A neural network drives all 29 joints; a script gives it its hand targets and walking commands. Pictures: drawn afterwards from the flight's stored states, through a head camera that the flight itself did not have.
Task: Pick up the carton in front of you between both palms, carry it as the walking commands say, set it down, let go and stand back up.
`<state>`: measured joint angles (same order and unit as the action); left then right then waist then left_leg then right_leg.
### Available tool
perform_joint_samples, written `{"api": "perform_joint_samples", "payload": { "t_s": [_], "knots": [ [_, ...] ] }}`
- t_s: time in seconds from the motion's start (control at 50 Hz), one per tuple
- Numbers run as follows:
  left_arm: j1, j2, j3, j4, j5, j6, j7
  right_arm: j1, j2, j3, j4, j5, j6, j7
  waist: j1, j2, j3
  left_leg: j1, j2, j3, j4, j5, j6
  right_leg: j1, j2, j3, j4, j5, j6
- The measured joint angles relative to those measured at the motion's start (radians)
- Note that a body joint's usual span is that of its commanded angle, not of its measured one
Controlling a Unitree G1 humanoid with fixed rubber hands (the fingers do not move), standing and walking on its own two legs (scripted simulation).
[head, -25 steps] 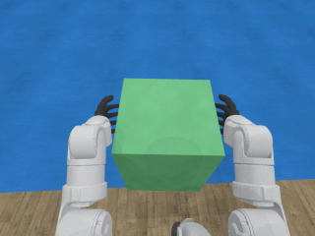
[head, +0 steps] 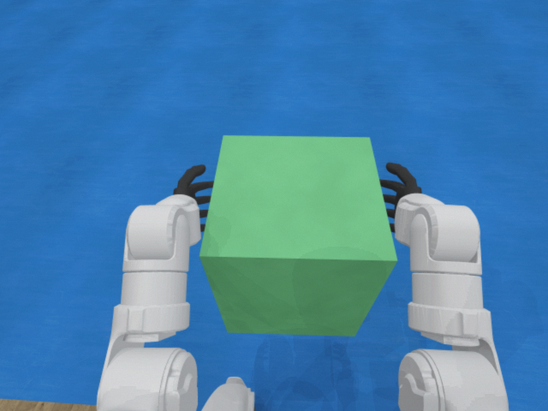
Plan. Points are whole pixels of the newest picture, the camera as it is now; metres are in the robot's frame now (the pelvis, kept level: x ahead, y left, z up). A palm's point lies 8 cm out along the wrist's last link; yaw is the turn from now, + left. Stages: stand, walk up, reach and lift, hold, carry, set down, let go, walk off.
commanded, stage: carry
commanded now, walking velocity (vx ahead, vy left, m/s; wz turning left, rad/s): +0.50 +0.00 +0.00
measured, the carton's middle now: (293, 242) +0.36 +0.01 +0.04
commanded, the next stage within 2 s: none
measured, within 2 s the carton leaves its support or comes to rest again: neither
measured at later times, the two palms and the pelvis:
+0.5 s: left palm (226, 109) +0.67 +0.17 +0.07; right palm (374, 111) +0.65 -0.13 +0.08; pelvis +0.30 +0.04 -0.02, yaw +0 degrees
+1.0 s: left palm (238, 50) +0.90 +0.17 +0.08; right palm (358, 49) +0.92 -0.13 +0.07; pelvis +0.62 +0.01 -0.01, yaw +2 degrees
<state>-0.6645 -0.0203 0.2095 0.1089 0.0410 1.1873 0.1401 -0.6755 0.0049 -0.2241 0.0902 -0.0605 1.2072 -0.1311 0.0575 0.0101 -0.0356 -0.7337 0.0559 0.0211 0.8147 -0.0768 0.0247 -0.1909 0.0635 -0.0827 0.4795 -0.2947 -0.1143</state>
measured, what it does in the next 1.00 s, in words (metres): walks ahead: left foot, then right foot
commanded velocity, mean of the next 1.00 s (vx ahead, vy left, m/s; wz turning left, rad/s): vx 0.50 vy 0.00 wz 0.00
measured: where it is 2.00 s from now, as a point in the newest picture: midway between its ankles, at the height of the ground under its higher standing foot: (291, 244)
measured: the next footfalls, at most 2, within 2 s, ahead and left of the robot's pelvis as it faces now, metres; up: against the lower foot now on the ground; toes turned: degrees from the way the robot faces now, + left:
left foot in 0.14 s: +0.29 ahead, +0.09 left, -0.03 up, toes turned +3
right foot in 0.66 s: +0.60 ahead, -0.07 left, -0.03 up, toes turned -5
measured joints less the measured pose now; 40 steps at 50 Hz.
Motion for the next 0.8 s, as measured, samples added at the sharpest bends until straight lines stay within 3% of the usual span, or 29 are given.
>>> {"api": "perform_joint_samples", "payload": {
  "t_s": [0.12, 0.14, 0.18, 0.22, 0.28, 0.44, 0.52, 0.62, 0.66, 0.7, 0.74, 0.8],
  "knots": [
    [0.000, 0.006, -0.015, 0.066, -0.001, -0.012, -0.001, 0.007, 0.005, -0.015, 0.050, -0.014, -0.007, 0.007, 0.022, 0.006, -0.049, 0.167, -0.072, 0.083, -0.345, 0.183, 0.048, 0.128, 0.007, 0.023, 0.089, -0.176, 0.030],
    [0.000, 0.014, -0.017, 0.080, -0.004, -0.013, -0.002, 0.004, 0.009, -0.013, 0.070, -0.020, -0.013, 0.008, 0.019, 0.007, -0.056, 0.218, -0.076, 0.096, -0.379, 0.172, 0.057, 0.124, 0.009, 0.024, 0.174, -0.208, 0.037],
    [-0.013, 0.039, -0.017, 0.120, -0.012, -0.028, -0.009, -0.007, 0.021, -0.007, 0.113, -0.038, -0.040, 0.011, -0.004, -0.033, -0.050, 0.217, -0.102, 0.111, -0.288, -0.007, 0.093, 0.023, -0.014, 0.046, 0.459, -0.234, 0.066],
    [-0.007, 0.049, -0.018, 0.146, -0.020, -0.036, -0.012, -0.004, 0.023, 0.004, 0.145, -0.044, -0.053, 0.011, -0.033, -0.027, -0.029, 0.218, -0.104, 0.110, -0.228, -0.048, 0.115, -0.113, -0.007, 0.071, 0.719, -0.241, 0.073],
    [0.013, 0.038, -0.032, 0.128, -0.009, -0.024, -0.011, 0.042, 0.015, 0.019, 0.115, -0.021, -0.049, 0.009, -0.064, -0.019, 0.008, 0.264, -0.108, 0.101, -0.229, -0.104, 0.116, -0.293, -0.045, 0.073, 0.814, -0.170, 0.080],
    [0.050, -0.004, -0.020, -0.035, 0.021, -0.019, -0.003, 0.073, 0.017, 0.013, -0.010, 0.026, -0.069, -0.008, -0.112, -0.015, 0.059, 0.415, -0.110, 0.076, -0.309, -0.192, 0.107, -0.584, -0.133, 0.070, 0.627, -0.013, 0.108],
    [0.056, -0.013, -0.012, -0.100, 0.029, -0.012, -0.002, 0.058, 0.016, 0.014, -0.042, 0.035, -0.070, -0.008, -0.119, -0.017, 0.041, 0.510, -0.109, 0.059, -0.347, -0.250, 0.092, -0.597, -0.125, 0.048, 0.462, 0.106, 0.101],
    [0.040, -0.005, 0.001, -0.094, 0.030, 0.009, -0.002, 0.018, 0.010, 0.016, -0.006, 0.035, -0.055, -0.008, -0.118, -0.016, -0.016, 0.641, -0.107, 0.041, -0.364, -0.353, 0.060, -0.458, -0.072, -0.021, 0.107, 0.279, 0.069],
    [0.026, -0.008, 0.000, -0.056, 0.034, 0.016, -0.002, 0.012, -0.001, 0.014, 0.021, 0.032, -0.042, -0.003, -0.111, -0.016, -0.040, 0.658, -0.107, 0.034, -0.259, -0.410, 0.040, -0.341, -0.055, -0.056, -0.020, 0.301, 0.046],
    [0.013, -0.020, -0.003, -0.012, 0.048, 0.006, -0.002, 0.002, -0.022, 0.012, 0.055, 0.033, -0.040, 0.005, -0.085, 0.020, -0.042, 0.567, -0.083, 0.014, 0.007, -0.422, 0.013, -0.332, -0.033, -0.073, 0.046, 0.190, 0.016],
    [0.022, -0.028, -0.007, 0.018, 0.055, 0.009, -0.002, 0.018, -0.024, 0.010, 0.074, 0.029, -0.032, 0.011, -0.065, 0.011, -0.033, 0.443, -0.090, -0.003, 0.254, -0.405, 0.004, -0.304, -0.037, -0.073, 0.063, 0.153, 0.005],
    [0.090, -0.038, -0.004, -0.018, 0.049, 0.029, -0.003, 0.066, 0.007, 0.014, 0.049, 0.008, -0.007, 0.011, -0.052, -0.004, -0.020, 0.295, -0.059, 0.008, 0.324, -0.321, -0.012, -0.218, -0.042, -0.068, -0.015, 0.149, 0.011]
  ]
}}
